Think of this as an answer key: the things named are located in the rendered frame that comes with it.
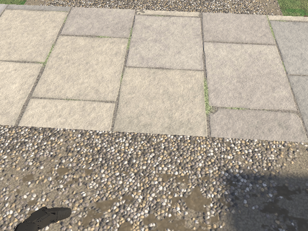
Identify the robot left hand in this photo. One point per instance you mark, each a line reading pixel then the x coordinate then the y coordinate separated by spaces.
pixel 43 217

